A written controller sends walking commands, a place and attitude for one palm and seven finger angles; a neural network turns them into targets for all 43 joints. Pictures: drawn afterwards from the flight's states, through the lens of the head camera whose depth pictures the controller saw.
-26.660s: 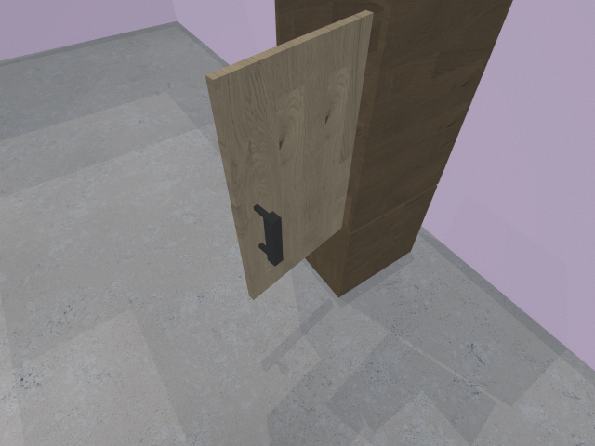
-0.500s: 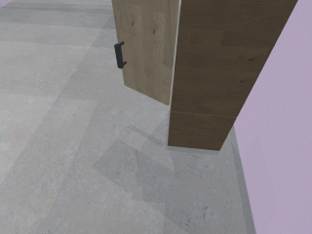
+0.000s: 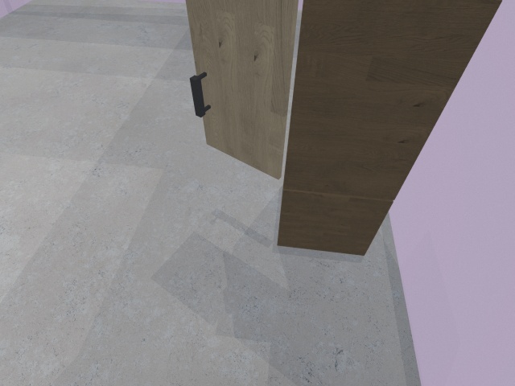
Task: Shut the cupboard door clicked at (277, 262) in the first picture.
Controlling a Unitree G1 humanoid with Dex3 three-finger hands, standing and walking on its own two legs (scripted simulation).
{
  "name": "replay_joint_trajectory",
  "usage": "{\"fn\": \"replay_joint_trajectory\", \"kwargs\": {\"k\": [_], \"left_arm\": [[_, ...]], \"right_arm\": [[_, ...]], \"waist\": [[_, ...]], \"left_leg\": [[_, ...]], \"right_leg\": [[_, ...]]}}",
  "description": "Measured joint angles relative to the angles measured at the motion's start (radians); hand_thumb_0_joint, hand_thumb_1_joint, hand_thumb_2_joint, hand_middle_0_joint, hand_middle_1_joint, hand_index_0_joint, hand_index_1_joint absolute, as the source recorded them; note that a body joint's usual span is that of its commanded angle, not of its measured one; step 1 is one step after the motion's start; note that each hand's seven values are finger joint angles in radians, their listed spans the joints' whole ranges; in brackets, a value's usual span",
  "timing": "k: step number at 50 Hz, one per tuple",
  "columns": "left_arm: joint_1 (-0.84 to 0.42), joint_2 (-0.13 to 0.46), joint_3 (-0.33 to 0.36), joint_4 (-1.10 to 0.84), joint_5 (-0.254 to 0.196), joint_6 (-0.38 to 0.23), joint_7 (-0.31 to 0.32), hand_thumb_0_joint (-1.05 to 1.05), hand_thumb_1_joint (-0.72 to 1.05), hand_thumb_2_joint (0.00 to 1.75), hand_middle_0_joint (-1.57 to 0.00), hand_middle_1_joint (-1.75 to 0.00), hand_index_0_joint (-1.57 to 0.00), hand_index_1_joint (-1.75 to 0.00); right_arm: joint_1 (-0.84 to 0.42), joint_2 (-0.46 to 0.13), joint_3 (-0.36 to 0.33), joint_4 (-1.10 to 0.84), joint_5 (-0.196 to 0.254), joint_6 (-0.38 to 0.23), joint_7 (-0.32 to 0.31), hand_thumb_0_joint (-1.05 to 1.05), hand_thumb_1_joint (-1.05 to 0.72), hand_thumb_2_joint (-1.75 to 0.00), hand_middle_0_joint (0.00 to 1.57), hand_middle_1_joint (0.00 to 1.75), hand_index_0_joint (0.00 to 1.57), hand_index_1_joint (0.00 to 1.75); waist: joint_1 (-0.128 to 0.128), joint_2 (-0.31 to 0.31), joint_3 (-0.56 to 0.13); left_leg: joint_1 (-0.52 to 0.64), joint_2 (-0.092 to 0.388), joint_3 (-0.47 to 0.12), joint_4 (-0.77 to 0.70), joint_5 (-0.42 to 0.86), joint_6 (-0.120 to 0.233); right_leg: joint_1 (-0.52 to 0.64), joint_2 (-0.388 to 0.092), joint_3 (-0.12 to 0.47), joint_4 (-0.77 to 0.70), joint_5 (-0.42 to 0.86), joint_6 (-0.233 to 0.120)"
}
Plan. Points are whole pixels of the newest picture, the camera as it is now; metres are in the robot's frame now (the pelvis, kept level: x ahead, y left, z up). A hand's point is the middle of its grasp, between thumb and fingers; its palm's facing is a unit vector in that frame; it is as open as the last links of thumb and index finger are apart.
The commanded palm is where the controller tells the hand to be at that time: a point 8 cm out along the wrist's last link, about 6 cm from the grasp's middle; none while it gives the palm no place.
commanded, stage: walk to a spot facing it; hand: left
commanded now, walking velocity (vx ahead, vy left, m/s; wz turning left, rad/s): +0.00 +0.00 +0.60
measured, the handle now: (202, 94) +0.99 +0.23 -0.10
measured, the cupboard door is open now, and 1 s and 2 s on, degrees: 63 63 63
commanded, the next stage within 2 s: none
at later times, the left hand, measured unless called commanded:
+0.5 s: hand out of the picture +0.02 +0.25 -0.17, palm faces +0.28 -0.92 -0.28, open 7.3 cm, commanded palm none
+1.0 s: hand out of the picture -0.10 +0.19 -0.19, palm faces +0.59 -0.76 -0.26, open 7.3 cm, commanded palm none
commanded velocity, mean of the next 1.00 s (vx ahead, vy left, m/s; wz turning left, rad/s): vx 0.03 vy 0.00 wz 0.60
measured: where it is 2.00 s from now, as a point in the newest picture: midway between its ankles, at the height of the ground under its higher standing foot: outside the picture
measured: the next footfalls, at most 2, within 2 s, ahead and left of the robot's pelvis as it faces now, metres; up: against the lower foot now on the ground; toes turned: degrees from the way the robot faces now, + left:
right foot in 0.64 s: +0.07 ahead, -0.13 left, +0.00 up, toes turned +22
left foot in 0.94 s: -0.06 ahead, +0.12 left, +0.00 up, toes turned +38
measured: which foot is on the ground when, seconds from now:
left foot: down 0.00-0.62, up 0.64-0.92, down 0.94-1.00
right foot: down 0.00-0.24, up 0.26-0.62, down 0.64-0.94, up 0.96-1.00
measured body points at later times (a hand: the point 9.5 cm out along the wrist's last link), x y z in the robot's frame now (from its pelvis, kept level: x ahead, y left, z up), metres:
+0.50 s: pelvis -0.02 +0.02 -0.01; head +0.03 +0.03 +0.44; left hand +0.00 +0.30 -0.15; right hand +0.09 -0.21 -0.16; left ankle +0.02 +0.12 -0.74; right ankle +0.01 -0.14 -0.69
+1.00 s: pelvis -0.02 -0.01 -0.02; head +0.02 +0.03 +0.42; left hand -0.13 +0.23 -0.17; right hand +0.22 -0.17 -0.15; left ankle -0.09 +0.09 -0.74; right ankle +0.03 -0.15 -0.72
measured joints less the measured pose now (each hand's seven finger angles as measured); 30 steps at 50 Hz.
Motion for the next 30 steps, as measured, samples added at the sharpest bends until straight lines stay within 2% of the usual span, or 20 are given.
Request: {"fn": "replay_joint_trajectory", "kwargs": {"k": [3, 5, 7, 9, 11, 12, 13, 15, 18, 20, 24, 27, 30], "left_arm": [[-0.002, -0.008, 0.012, -0.028, 0.002, 0.009, 0.002, 0.00, 0.91, 0.89, -0.20, -0.30, -0.20, -0.29], [0.000, -0.014, 0.021, -0.052, 0.004, 0.013, 0.002, 0.00, 0.91, 0.89, -0.20, -0.30, -0.20, -0.29], [0.004, -0.017, 0.029, -0.074, 0.010, 0.015, 0.003, 0.00, 0.91, 0.89, -0.20, -0.30, -0.20, -0.29], [0.011, -0.015, 0.037, -0.091, 0.016, 0.018, 0.003, 0.00, 0.91, 0.89, -0.20, -0.30, -0.20, -0.29], [0.018, -0.007, 0.042, -0.103, 0.016, 0.023, 0.000, 0.00, 0.91, 0.89, -0.20, -0.30, -0.21, -0.29], [0.025, -0.004, 0.044, -0.111, 0.013, 0.026, -0.003, 0.00, 0.91, 0.89, -0.20, -0.30, -0.21, -0.30], [0.025, -0.002, 0.046, -0.117, 0.008, 0.031, -0.005, 0.00, 0.91, 0.89, -0.20, -0.30, -0.21, -0.30], [0.018, 0.008, 0.049, -0.130, 0.006, 0.051, -0.003, 0.00, 0.91, 0.89, -0.20, -0.30, -0.21, -0.29], [-0.010, 0.019, 0.060, -0.146, 0.010, 0.068, -0.006, 0.00, 0.91, 0.89, -0.20, -0.30, -0.20, -0.29], [-0.029, 0.024, 0.064, -0.166, 0.011, 0.063, -0.012, 0.00, 0.91, 0.89, -0.20, -0.30, -0.20, -0.29], [-0.058, 0.033, 0.065, -0.210, 0.011, 0.052, -0.014, 0.00, 0.91, 0.89, -0.20, -0.30, -0.20, -0.29], [-0.076, 0.036, 0.063, -0.235, 0.010, 0.049, -0.013, 0.00, 0.91, 0.89, -0.20, -0.30, -0.20, -0.29], [-0.079, 0.035, 0.056, -0.256, 0.008, 0.040, -0.013, 0.00, 0.91, 0.89, -0.20, -0.30, -0.20, -0.29]], "right_arm": [[0.015, 0.009, -0.006, -0.015, -0.001, 0.014, 0.003, 0.00, -0.91, -0.90, 0.20, 0.30, 0.20, 0.29], [0.025, 0.015, -0.012, -0.027, -0.002, 0.026, 0.007, 0.00, -0.91, -0.90, 0.20, 0.30, 0.20, 0.29], [0.035, 0.022, -0.021, -0.039, -0.003, 0.042, 0.011, 0.00, -0.91, -0.90, 0.20, 0.30, 0.20, 0.29], [0.039, 0.030, -0.028, -0.054, -0.002, 0.054, 0.017, 0.00, -0.91, -0.90, 0.20, 0.30, 0.20, 0.29], [0.041, 0.037, -0.031, -0.077, -0.003, 0.056, 0.024, 0.00, -0.91, -0.90, 0.20, 0.30, 0.20, 0.29], [0.046, 0.033, -0.031, -0.094, -0.006, 0.051, 0.028, 0.00, -0.91, -0.90, 0.20, 0.30, 0.20, 0.29], [0.047, 0.029, -0.034, -0.109, -0.010, 0.042, 0.031, 0.00, -0.91, -0.90, 0.20, 0.30, 0.20, 0.29], [0.039, 0.029, -0.037, -0.128, -0.015, 0.032, 0.030, 0.00, -0.91, -0.90, 0.20, 0.30, 0.20, 0.29], [0.039, 0.029, -0.034, -0.146, -0.020, 0.027, 0.023, 0.00, -0.91, -0.90, 0.20, 0.30, 0.20, 0.29], [0.040, 0.026, -0.032, -0.151, -0.021, 0.026, 0.019, 0.00, -0.91, -0.90, 0.20, 0.30, 0.20, 0.29], [0.038, 0.018, -0.036, -0.158, -0.021, 0.029, 0.021, 0.00, -0.90, -0.90, 0.20, 0.30, 0.20, 0.29], [0.036, 0.010, -0.045, -0.165, -0.022, 0.038, 0.026, 0.00, -0.90, -0.90, 0.20, 0.30, 0.20, 0.29], [0.032, -0.003, -0.059, -0.175, -0.020, 0.051, 0.030, 0.00, -0.90, -0.90, 0.20, 0.30, 0.20, 0.29]], "waist": [[-0.002, 0.002, 0.010], [-0.003, 0.007, 0.023], [-0.002, 0.005, 0.039], [0.000, -0.010, 0.056], [-0.003, -0.031, 0.071], [-0.006, -0.033, 0.072], [-0.008, -0.034, 0.075], [-0.008, -0.041, 0.086], [-0.013, -0.032, 0.083], [-0.011, -0.018, 0.079], [-0.014, 0.013, 0.066], [-0.021, 0.031, 0.055], [-0.023, 0.044, 0.043]], "left_leg": [[-0.038, -0.006, -0.026, 0.066, -0.027, 0.000], [-0.082, -0.004, -0.035, 0.162, -0.061, -0.004], [-0.132, 0.000, -0.029, 0.311, -0.175, -0.011], [-0.159, 0.002, -0.014, 0.396, -0.260, -0.017], [-0.150, 0.005, 0.008, 0.350, -0.223, -0.019], [-0.136, 0.010, 0.008, 0.286, -0.121, -0.008], [-0.149, 0.002, 0.006, 0.284, -0.080, 0.011], [-0.171, -0.017, 0.007, 0.312, -0.105, 0.040], [-0.176, -0.037, -0.016, 0.257, -0.089, 0.047], [-0.173, -0.045, -0.040, 0.201, -0.045, 0.044], [-0.171, -0.047, -0.098, 0.121, 0.016, 0.038], [-0.180, -0.050, -0.147, 0.097, 0.042, 0.023], [-0.199, -0.060, -0.194, 0.105, 0.051, 0.001]], "right_leg": [[-0.021, -0.005, -0.027, 0.055, -0.034, -0.002], [-0.030, -0.007, -0.053, 0.093, -0.058, -0.005], [-0.033, -0.015, -0.080, 0.132, -0.084, -0.006], [-0.034, -0.034, -0.101, 0.170, -0.111, 0.001], [-0.045, -0.063, -0.120, 0.222, -0.142, 0.015], [-0.066, -0.075, -0.129, 0.271, -0.163, 0.023], [-0.107, -0.091, -0.127, 0.351, -0.178, 0.033], [-0.207, -0.089, -0.055, 0.544, -0.261, 0.038], [-0.326, -0.072, 0.020, 0.704, -0.215, 0.043], [-0.369, -0.068, 0.044, 0.707, -0.168, 0.051], [-0.385, -0.054, 0.067, 0.602, -0.145, 0.062], [-0.356, -0.038, 0.071, 0.497, -0.141, 0.063], [-0.279, -0.018, 0.066, 0.323, -0.098, 0.056]]}}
